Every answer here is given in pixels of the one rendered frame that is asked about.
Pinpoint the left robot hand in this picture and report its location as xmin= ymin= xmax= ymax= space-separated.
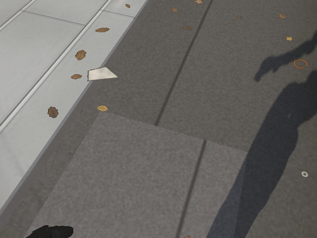
xmin=26 ymin=225 xmax=73 ymax=238

